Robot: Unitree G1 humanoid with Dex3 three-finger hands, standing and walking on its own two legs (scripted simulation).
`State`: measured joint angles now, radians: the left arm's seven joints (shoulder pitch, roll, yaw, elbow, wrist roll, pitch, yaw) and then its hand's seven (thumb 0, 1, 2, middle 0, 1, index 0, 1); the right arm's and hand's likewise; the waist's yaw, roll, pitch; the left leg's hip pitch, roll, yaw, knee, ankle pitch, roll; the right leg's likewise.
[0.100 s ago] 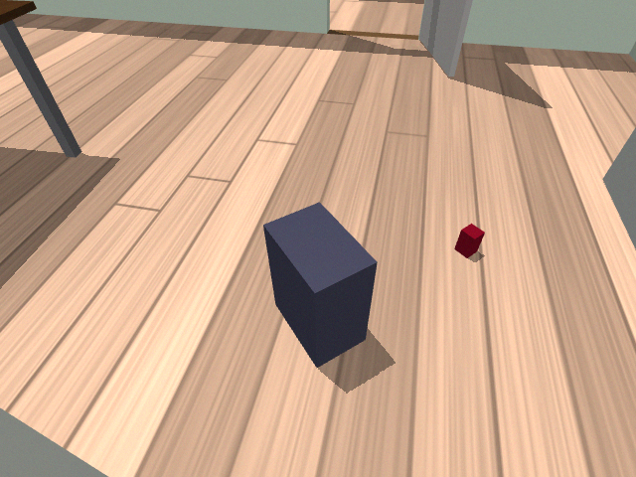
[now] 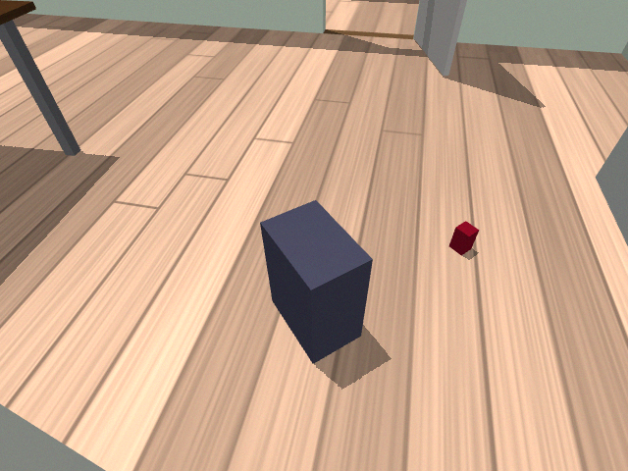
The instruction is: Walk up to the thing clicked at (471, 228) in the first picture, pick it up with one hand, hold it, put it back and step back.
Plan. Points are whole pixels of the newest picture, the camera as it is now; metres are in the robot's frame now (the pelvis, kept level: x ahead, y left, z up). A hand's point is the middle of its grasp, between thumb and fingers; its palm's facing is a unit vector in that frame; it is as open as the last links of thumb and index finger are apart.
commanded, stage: stand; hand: left
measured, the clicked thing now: (463, 238) +1.20 -0.65 -0.72
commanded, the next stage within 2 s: walk up in 1.02 s
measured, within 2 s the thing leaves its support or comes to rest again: neither
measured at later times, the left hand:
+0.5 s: hand out of the picture +0.08 +0.25 -0.15, palm faces -0.02 -0.94 -0.34, open 7.4 cm
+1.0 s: hand out of the picture +0.08 +0.25 -0.15, palm faces -0.02 -0.94 -0.34, open 7.4 cm
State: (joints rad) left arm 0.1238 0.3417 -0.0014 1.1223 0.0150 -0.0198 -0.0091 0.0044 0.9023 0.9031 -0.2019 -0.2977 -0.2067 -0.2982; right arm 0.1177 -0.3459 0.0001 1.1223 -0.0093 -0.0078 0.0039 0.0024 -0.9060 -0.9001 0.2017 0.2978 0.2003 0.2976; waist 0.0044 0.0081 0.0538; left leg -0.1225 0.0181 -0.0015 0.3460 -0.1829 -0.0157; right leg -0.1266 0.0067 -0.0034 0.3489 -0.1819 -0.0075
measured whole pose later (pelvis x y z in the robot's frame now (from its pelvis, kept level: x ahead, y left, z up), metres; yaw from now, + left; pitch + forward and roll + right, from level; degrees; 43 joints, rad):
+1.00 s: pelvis +0.01 +0.00 +0.00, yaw +0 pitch -2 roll +0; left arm 0.12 0.35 0.00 1.12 0.01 -0.02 -0.01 0.00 0.90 0.90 -0.20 -0.30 -0.21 -0.30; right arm 0.12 -0.35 0.00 1.12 -0.01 -0.01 0.00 0.00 -0.91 -0.90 0.20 0.30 0.20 0.30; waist 0.00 0.01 0.05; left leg -0.10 0.02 -0.01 0.32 -0.18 -0.02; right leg -0.10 0.00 -0.01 0.33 -0.18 -0.01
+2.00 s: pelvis +0.29 -0.20 -0.01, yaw -31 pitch -2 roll +1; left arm 0.24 0.46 0.07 0.85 0.01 -0.03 -0.09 0.01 0.90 0.90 -0.20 -0.30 -0.20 -0.30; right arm 0.39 -0.42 -0.06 0.87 -0.02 -0.11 0.03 0.00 -0.90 -0.90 0.20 0.30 0.20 0.30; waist -0.06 -0.05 0.07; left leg -0.11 0.07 0.20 0.43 -0.28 0.00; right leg -0.53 -0.05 0.07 0.90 -0.26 -0.01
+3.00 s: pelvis +0.59 -0.47 -0.02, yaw -41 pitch -3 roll +2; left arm 0.29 0.43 0.06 0.87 0.01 -0.06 -0.07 0.00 0.90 0.90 -0.20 -0.30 -0.21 -0.30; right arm 0.36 -0.43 -0.05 0.82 -0.01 -0.05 0.06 0.00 -0.90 -0.90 0.20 0.30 0.20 0.30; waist -0.04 0.00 0.07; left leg -0.13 0.06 0.13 0.52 -0.34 0.00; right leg -0.45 -0.07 -0.01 0.67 -0.22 -0.01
